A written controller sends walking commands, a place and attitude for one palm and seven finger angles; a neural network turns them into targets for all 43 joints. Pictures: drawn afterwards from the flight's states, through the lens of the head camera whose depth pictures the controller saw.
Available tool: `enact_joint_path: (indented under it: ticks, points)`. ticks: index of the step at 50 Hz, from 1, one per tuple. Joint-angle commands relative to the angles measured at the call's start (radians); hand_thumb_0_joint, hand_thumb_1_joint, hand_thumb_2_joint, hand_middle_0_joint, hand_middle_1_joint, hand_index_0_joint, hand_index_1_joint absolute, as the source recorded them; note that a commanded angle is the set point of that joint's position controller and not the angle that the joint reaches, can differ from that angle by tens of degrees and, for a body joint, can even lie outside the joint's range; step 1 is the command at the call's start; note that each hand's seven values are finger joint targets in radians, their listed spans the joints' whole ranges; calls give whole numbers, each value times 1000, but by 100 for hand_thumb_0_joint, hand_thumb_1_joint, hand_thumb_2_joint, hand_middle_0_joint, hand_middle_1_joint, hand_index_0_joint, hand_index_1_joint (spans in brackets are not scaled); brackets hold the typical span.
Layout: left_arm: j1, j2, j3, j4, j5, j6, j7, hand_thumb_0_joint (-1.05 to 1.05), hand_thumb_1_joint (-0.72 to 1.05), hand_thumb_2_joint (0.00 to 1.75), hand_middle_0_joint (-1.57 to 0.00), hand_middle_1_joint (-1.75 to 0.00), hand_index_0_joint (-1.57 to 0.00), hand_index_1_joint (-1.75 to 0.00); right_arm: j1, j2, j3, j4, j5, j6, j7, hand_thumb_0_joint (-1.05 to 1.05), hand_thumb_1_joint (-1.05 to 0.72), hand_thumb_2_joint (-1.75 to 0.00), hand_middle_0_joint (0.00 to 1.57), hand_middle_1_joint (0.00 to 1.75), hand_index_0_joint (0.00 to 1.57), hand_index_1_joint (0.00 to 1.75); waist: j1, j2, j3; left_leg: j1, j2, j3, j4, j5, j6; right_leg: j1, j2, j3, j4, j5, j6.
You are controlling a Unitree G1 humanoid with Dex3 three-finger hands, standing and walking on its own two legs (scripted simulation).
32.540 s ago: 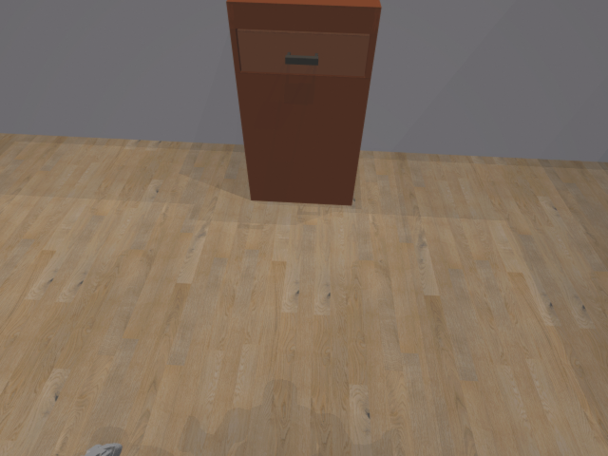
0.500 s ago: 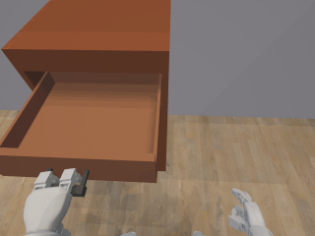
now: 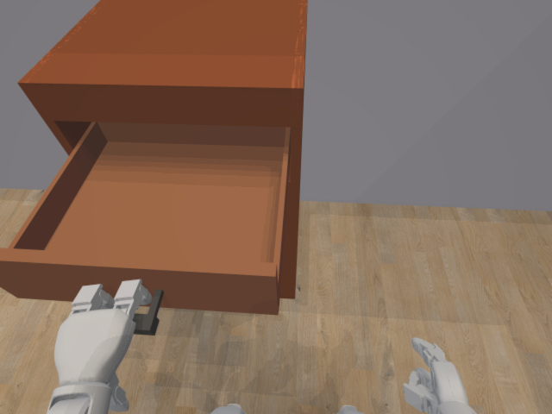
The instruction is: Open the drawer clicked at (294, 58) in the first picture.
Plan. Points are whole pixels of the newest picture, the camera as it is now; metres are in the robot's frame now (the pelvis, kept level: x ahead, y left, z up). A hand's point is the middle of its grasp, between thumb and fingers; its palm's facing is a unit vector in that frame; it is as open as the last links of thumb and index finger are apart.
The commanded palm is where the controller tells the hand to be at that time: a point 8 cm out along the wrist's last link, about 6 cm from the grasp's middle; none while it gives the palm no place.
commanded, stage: lift the hand off the handle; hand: left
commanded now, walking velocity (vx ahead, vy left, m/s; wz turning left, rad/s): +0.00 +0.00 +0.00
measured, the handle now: (121, 308) +0.25 +0.26 +0.00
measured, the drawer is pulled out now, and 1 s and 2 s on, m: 0.30 0.30 0.30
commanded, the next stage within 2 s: draw the hand back to the body in 1.16 s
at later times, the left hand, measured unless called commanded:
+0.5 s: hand (88, 328) +0.20 +0.26 +0.07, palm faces +0.05 -0.08 -1.00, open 13.8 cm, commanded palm +0.17 +0.26 +0.13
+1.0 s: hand (58, 297) +0.21 +0.26 +0.14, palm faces +0.10 -0.08 -0.99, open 13.8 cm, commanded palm +0.18 +0.25 +0.20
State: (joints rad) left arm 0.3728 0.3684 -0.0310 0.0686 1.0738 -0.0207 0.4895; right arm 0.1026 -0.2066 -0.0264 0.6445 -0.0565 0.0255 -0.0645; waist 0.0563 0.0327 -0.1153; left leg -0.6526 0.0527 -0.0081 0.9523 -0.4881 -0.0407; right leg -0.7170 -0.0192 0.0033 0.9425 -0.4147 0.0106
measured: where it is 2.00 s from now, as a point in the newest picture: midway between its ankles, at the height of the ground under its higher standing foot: outside the picture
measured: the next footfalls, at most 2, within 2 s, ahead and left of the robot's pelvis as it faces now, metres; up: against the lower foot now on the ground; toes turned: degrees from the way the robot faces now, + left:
none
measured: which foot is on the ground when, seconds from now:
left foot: down 0.00-1.00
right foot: down 0.00-1.00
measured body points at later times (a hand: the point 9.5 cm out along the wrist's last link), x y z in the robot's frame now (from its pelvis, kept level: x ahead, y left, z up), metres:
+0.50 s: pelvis +0.01 +0.00 +0.03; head +0.02 -0.02 +0.48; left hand +0.19 +0.26 +0.12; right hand +0.23 -0.21 -0.06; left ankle -0.01 +0.15 -0.68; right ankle +0.03 -0.13 -0.68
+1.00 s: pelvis +0.02 +0.01 +0.05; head +0.02 -0.02 +0.50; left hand +0.20 +0.26 +0.19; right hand +0.25 -0.19 -0.04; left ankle -0.01 +0.15 -0.68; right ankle +0.03 -0.13 -0.68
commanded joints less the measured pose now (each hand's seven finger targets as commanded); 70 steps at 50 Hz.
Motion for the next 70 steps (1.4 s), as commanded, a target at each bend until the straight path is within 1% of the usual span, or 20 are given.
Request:
enact_joint_path:
  ticks: [1, 4, 12, 13, 16, 23, 28, 32, 35, 40, 43, 44, 50, 53, 56, 59, 63, 68, 69, 70]
  points:
    - [-97, 185, 143, -275, -17, 8, 56, 0, -50, 30, -30, -120, -30, -120, -122, -114, -28, -161, 4, -57, -9, 0, -90, -90, 20, 30, 20, 30, 1, 14, -197, 142, -81, 44, -168, 222, 44, 162, 49, -30, -190, 178, -36]
    - [-54, 207, 165, -289, -22, 19, 44, 0, -50, 30, -30, -120, -30, -120, -125, -113, -24, -165, 5, -57, -7, 0, -90, -90, 20, 30, 20, 30, 15, 14, -200, 163, -79, 45, -196, 241, 40, 205, 48, -29, -207, 193, -36]
    - [-1, 170, 114, -332, -49, 49, -41, 0, -50, 30, -30, -120, -30, -120, -139, -116, -25, -176, 16, -53, 4, 0, -90, -90, 20, 30, 20, 30, 16, -12, -132, 219, -72, 42, -270, 258, 44, 278, 45, -34, -276, 211, -33]
    - [-5, 180, 117, -343, -54, 51, -55, 0, -50, 30, -30, -120, -30, -120, -140, -120, -22, -177, 19, -50, 5, 0, -90, -90, 20, 30, 20, 30, 15, 16, -123, 231, -70, 40, -284, 269, 40, 290, 45, -32, -288, 213, -36]
    - [-70, 176, 96, -365, -56, 37, -85, 0, -50, 30, -30, -120, -30, -120, -146, -117, -12, -177, 14, -49, 7, 0, -90, -90, 20, 30, 20, 30, 10, -18, -82, 240, -73, 37, -304, 240, 44, 283, 41, -34, -308, 175, -27]
    - [-1, 228, 160, -438, -71, 18, -125, 0, -50, 30, -30, -120, -30, -120, -152, -113, -14, -180, 16, -48, 15, 0, -90, -90, 20, 30, 20, 30, 42, 30, -83, 299, -68, 38, -353, 313, 38, 374, 42, -28, -350, 239, -35]
    - [11, 246, 189, -458, -91, 25, -153, 0, -50, 30, -30, -120, -30, -120, -156, -113, -12, -176, 21, -42, 17, 0, -90, -90, 20, 30, 20, 30, 42, 6, -70, 328, -66, 40, -375, 347, 38, 413, 40, -24, -378, 284, -29]
    - [24, 208, 137, -513, -112, 30, -192, 0, -50, 30, -30, -120, -30, -120, -162, -111, -8, -185, 23, -42, 24, 0, -90, -90, 20, 30, 20, 30, 40, 9, -61, 356, -63, 41, -399, 370, 42, 431, 35, -41, -392, 299, -21]
    - [-6, 249, 168, -531, -117, 34, -217, 0, -50, 30, -30, -120, -30, -120, -163, -117, -4, -177, 22, -34, 23, 0, -90, -90, 20, 30, 20, 30, 40, -10, -53, 370, -59, 38, -418, 391, 41, 456, 33, -40, -411, 317, -20]
    - [-46, 244, 155, -581, -121, 37, -246, 0, -50, 30, -30, -120, -30, -120, -165, -115, 1, -179, 25, -28, 27, 0, -90, -90, 20, 30, 20, 30, 45, 21, -52, 404, -54, 36, -448, 412, 38, 482, 32, -48, -432, 314, -22]
    - [20, 284, 204, -609, -131, 55, -257, 0, -50, 30, -30, -120, -30, -120, -182, -123, 7, -200, 34, -26, 28, 0, -90, -90, 20, 30, 20, 30, 65, 25, -56, 412, -50, 35, -465, 432, 35, 522, 34, -42, -447, 334, -23]
    - [-6, 246, 161, -622, -127, 58, -265, 0, -50, 30, -30, -120, -30, -120, -167, -112, 18, -200, 30, -24, 34, 0, -90, -90, 20, 30, 20, 30, 53, 18, -46, 409, -52, 40, -462, 430, 40, 507, 24, -55, -443, 321, -17]
    - [-85, 277, 167, -639, -151, 95, -320, 0, -50, 30, -30, -120, -30, -120, -190, -119, 16, -186, 43, -11, 30, 0, -90, -90, 20, 30, 20, 30, 53, 37, -27, 448, -49, 40, -515, 438, 39, 554, 29, -57, -486, 323, -20]
    - [-80, 284, 171, -686, -161, 109, -351, 0, -50, 30, -30, -120, -30, -120, -215, -124, 23, -208, 49, -14, 30, 0, -90, -90, 20, 30, 20, 30, 60, 40, -35, 471, -45, 36, -523, 467, 41, 582, 32, -52, -500, 353, -20]
    - [-33, 247, 137, -623, -162, 113, -379, 0, -50, 30, -30, -120, -30, -120, -181, -123, 23, -195, 46, -9, 40, 0, -90, -90, 20, 30, 20, 30, 58, -2, 15, 451, -49, 48, -536, 457, 43, 573, 31, -68, -506, 345, -14]
    - [-26, 239, 130, -669, -152, 105, -386, 0, -50, 30, -30, -120, -30, -120, -176, -118, 33, -211, 46, -13, 50, 0, -90, -90, 20, 30, 20, 30, 65, 11, -24, 458, -45, 47, -531, 488, 43, 595, 26, -66, -497, 369, -17]
    - [-20, 306, 210, -687, -151, 86, -364, 0, -50, 30, -30, -120, -30, -120, -200, -131, 25, -212, 47, -14, 45, 0, -90, -90, 20, 30, 20, 30, 71, 17, -16, 463, -42, 46, -529, 474, 38, 599, 35, -44, -511, 384, -19]
    - [-59, 316, 231, -680, -157, 63, -339, 0, -50, 30, -30, -120, -30, -120, -201, -126, 19, -202, 48, -20, 37, 0, -90, -90, 20, 30, 20, 30, 62, 51, -16, 479, -50, 46, -522, 444, 38, 575, 32, -40, -525, 339, -20]
    - [-60, 272, 188, -669, -157, 57, -340, 0, -50, 30, -30, -120, -30, -120, -174, -116, 25, -202, 43, -25, 39, 0, -90, -90, 20, 30, 20, 30, 54, 29, -13, 475, -54, 49, -517, 443, 43, 561, 24, -58, -517, 325, -15]
    - [-83, 291, 199, -645, -167, 58, -344, 0, -50, 30, -30, -120, -30, -120, -186, -123, 12, -181, 46, -21, 35, 0, -90, -90, 20, 30, 20, 30, 50, 26, 0, 479, -54, 51, -528, 434, 41, 560, 29, -51, -530, 329, -16]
